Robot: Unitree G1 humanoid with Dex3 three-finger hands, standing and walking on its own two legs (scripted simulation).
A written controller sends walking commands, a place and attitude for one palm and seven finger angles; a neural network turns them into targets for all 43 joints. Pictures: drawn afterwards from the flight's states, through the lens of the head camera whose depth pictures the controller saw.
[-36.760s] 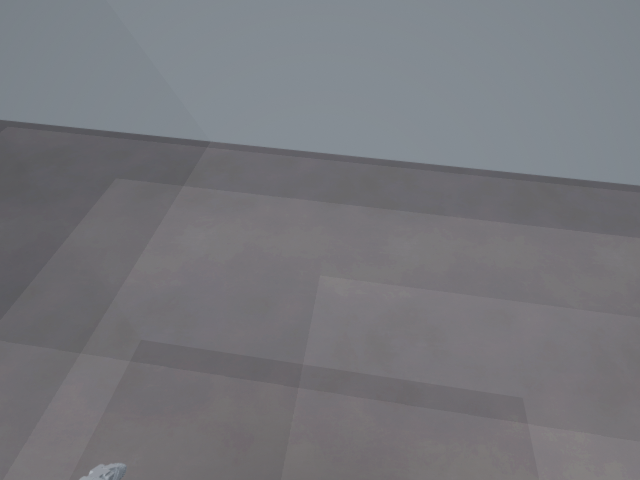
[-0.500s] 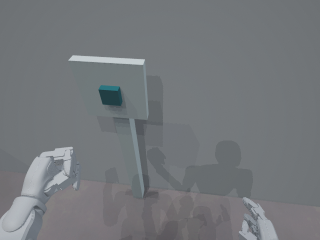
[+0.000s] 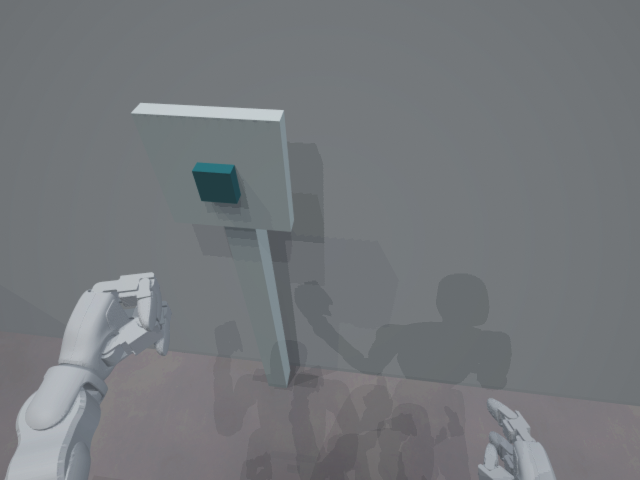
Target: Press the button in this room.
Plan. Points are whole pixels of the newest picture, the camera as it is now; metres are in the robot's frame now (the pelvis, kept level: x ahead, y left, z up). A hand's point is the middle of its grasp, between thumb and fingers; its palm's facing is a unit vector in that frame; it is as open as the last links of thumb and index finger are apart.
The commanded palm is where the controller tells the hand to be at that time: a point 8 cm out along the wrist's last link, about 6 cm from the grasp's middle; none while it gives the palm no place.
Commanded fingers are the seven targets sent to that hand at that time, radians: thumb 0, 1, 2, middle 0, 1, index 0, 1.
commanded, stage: aim a knuckle at the button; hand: left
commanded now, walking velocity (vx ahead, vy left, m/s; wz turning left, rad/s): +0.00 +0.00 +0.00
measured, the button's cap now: (218, 182) +0.50 +0.20 +0.11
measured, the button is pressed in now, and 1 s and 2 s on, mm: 0 0 0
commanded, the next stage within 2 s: press the button with the knuckle in 1.68 s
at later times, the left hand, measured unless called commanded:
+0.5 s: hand (192, 279) +0.33 +0.19 +0.09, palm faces -0.05 -1.00 -0.03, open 3.1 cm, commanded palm +0.32 +0.24 +0.09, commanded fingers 0.00 0.90 0.90 -1.30 -1.50 -1.30 -1.50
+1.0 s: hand (226, 236) +0.42 +0.17 +0.08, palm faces -0.05 -1.00 -0.02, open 3.1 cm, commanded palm +0.40 +0.23 +0.08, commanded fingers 0.00 0.90 0.90 -1.30 -1.50 -1.30 -1.50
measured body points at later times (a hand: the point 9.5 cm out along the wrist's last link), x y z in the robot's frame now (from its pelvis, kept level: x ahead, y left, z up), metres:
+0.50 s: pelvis +0.00 +0.00 +0.00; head +0.02 -0.01 +0.45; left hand +0.33 +0.25 +0.09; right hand +0.14 -0.25 -0.09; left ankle +0.02 +0.11 -0.72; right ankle +0.00 -0.09 -0.72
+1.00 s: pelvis +0.00 +0.01 -0.01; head +0.05 +0.00 +0.44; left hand +0.41 +0.22 +0.08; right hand +0.08 -0.26 -0.12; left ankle +0.02 +0.11 -0.72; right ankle +0.00 -0.09 -0.72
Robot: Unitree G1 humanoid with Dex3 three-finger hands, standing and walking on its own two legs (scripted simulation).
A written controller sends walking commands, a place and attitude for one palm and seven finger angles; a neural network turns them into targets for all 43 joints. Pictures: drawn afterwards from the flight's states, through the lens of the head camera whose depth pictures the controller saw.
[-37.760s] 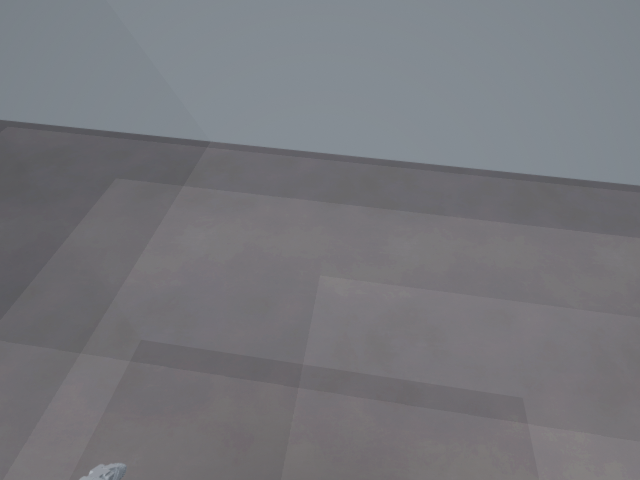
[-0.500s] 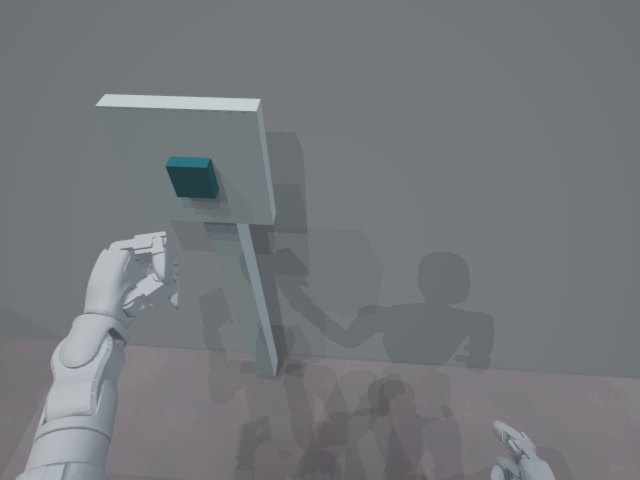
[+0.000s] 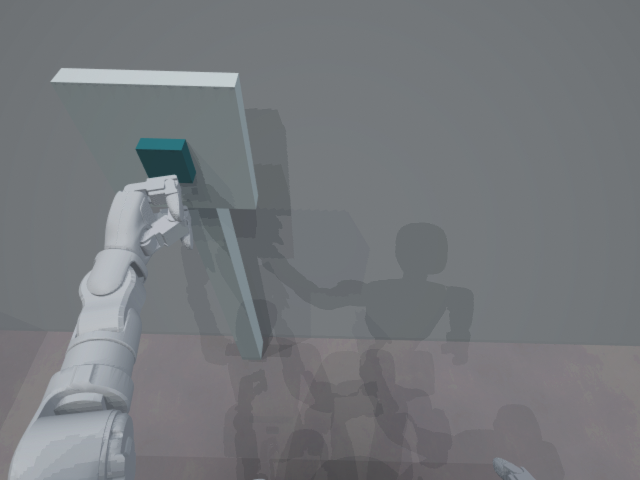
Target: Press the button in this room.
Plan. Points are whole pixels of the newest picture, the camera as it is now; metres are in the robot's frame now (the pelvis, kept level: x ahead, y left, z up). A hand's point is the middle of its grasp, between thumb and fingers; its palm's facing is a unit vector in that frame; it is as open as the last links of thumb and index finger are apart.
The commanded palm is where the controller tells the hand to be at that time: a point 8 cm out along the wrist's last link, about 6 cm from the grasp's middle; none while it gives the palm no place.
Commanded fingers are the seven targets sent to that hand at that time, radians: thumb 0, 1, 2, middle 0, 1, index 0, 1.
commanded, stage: aim a knuckle at the button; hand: left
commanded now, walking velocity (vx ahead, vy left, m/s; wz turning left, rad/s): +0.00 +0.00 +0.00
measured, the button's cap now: (168, 159) +0.50 +0.21 +0.12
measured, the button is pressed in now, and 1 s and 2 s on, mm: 0 0 13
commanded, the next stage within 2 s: press the button with the knuckle in 0.68 s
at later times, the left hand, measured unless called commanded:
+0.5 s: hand (179, 228) +0.40 +0.18 +0.09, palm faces -0.03 -1.00 -0.02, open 3.1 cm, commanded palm +0.37 +0.23 +0.09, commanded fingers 0.00 0.90 0.90 -1.30 -1.50 -1.30 -1.50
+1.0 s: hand (184, 217) +0.42 +0.18 +0.09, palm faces -0.02 -1.00 -0.02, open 3.1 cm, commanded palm +0.40 +0.23 +0.09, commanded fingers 0.00 0.90 0.90 -1.30 -1.50 -1.30 -1.50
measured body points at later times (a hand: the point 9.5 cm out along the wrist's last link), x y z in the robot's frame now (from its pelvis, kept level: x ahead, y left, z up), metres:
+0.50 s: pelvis +0.01 +0.01 +0.00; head +0.05 +0.00 +0.45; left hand +0.40 +0.23 +0.09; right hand +0.10 -0.25 -0.11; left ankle +0.01 +0.11 -0.71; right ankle +0.00 -0.10 -0.71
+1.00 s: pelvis +0.00 +0.00 +0.00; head +0.05 +0.00 +0.44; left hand +0.41 +0.23 +0.09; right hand +0.08 -0.26 -0.12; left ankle +0.01 +0.11 -0.71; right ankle +0.00 -0.10 -0.71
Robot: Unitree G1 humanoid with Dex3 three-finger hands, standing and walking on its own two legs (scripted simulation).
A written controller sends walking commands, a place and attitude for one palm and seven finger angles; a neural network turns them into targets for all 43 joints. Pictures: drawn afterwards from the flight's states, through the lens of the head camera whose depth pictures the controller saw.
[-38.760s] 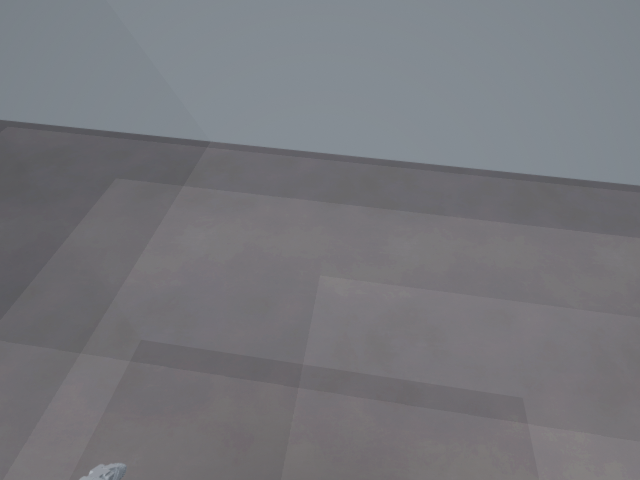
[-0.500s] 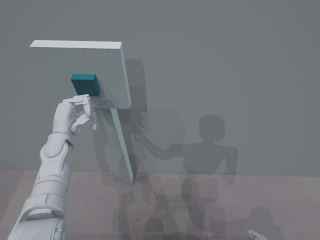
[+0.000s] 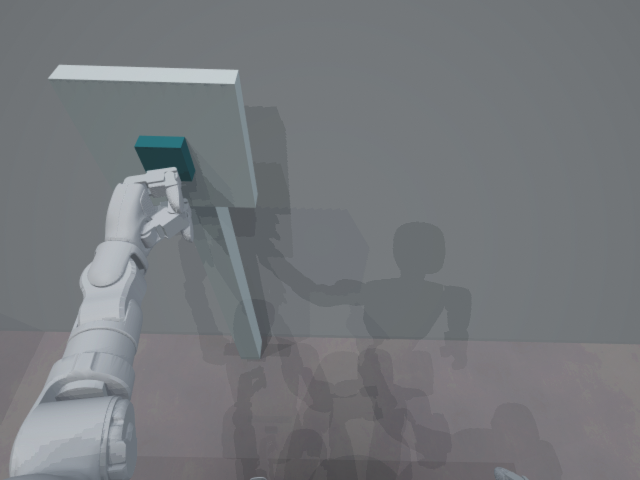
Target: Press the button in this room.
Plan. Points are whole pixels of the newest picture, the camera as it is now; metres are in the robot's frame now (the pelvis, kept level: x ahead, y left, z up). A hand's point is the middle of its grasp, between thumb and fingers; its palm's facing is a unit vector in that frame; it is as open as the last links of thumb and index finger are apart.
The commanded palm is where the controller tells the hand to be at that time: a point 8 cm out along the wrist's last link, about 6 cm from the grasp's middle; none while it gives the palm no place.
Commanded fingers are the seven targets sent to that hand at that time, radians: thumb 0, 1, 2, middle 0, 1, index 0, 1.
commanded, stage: press the button with the knuckle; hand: left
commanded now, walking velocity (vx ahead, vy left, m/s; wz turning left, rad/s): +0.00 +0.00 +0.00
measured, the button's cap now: (167, 157) +0.50 +0.21 +0.12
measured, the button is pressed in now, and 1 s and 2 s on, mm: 0 13 0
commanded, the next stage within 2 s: hold the button down briefly in 0.80 s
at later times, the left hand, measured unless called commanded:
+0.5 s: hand (180, 201) +0.45 +0.19 +0.09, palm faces -0.03 -1.00 +0.00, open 2.8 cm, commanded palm +0.44 +0.24 +0.09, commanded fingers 0.00 0.90 0.90 -1.30 -1.50 -1.30 -1.50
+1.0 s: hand (180, 195) +0.46 +0.19 +0.09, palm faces -0.02 -1.00 -0.03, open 2.8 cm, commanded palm +0.47 +0.23 +0.09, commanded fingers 0.00 0.90 0.90 -1.30 -1.50 -1.30 -1.50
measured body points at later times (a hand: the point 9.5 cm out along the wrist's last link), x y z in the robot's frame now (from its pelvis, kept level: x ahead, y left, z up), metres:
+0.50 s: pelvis +0.00 +0.00 +0.00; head +0.06 +0.01 +0.44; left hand +0.44 +0.24 +0.09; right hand +0.05 -0.27 -0.12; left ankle +0.01 +0.10 -0.71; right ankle +0.00 -0.10 -0.71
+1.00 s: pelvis -0.03 +0.01 -0.02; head +0.06 +0.02 +0.42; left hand +0.45 +0.24 +0.09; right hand -0.01 -0.26 -0.13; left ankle +0.01 +0.10 -0.71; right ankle +0.00 -0.10 -0.71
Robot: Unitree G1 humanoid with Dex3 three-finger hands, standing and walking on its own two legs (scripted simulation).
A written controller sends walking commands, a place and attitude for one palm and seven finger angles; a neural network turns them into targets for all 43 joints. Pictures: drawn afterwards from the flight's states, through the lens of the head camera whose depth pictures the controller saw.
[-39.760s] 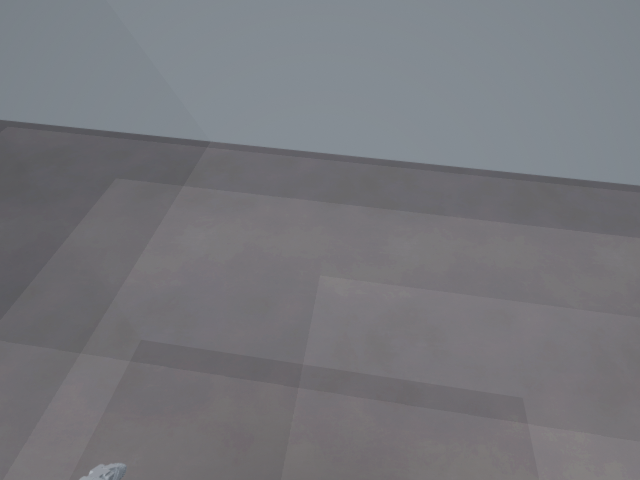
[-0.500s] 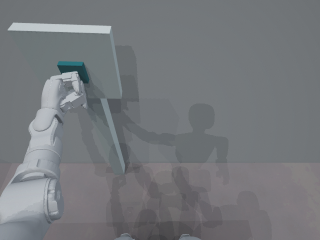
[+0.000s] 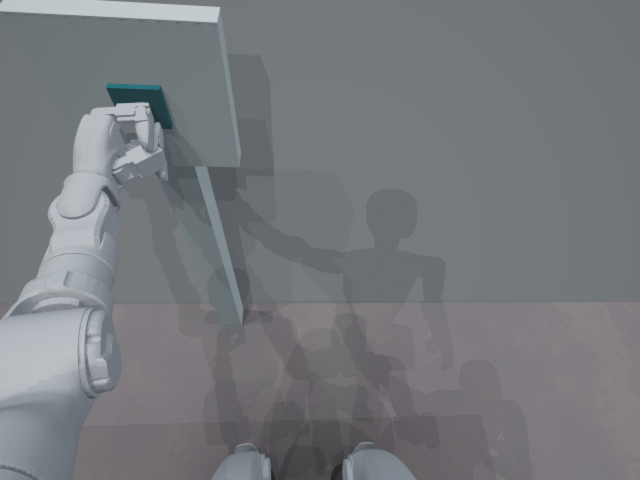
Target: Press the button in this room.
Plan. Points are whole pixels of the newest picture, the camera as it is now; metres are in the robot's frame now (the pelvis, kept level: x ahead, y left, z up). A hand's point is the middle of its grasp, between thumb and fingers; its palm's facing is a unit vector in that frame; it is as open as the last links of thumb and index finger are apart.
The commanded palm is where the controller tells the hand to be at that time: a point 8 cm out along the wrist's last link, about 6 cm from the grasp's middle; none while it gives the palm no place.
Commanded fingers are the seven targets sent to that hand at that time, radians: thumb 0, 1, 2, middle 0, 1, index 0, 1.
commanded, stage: hold the button down briefly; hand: left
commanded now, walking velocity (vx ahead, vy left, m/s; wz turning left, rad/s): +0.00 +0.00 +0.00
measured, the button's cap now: (143, 101) +0.55 +0.19 +0.14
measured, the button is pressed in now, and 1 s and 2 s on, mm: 13 0 0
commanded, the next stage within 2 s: pull the fist back off the button in 0.08 s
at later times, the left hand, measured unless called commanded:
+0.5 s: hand (157, 155) +0.49 +0.17 +0.11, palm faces -0.03 -1.00 -0.01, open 2.8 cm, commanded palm +0.47 +0.22 +0.11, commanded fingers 0.00 0.90 0.90 -1.30 -1.50 -1.30 -1.50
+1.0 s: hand (154, 191) +0.44 +0.17 +0.10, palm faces -0.02 -1.00 -0.02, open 3.1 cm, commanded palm +0.40 +0.23 +0.11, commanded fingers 0.00 0.90 0.90 -1.30 -1.50 -1.30 -1.50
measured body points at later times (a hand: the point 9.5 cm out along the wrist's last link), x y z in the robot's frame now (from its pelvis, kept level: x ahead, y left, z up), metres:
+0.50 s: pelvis +0.00 +0.00 +0.00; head +0.08 +0.01 +0.44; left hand +0.48 +0.23 +0.11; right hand +0.02 -0.27 -0.11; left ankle +0.05 +0.10 -0.69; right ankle +0.03 -0.11 -0.69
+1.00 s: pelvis +0.04 +0.00 +0.02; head +0.09 -0.01 +0.46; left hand +0.43 +0.23 +0.10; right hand +0.13 -0.26 -0.09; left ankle +0.05 +0.10 -0.69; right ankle +0.03 -0.11 -0.69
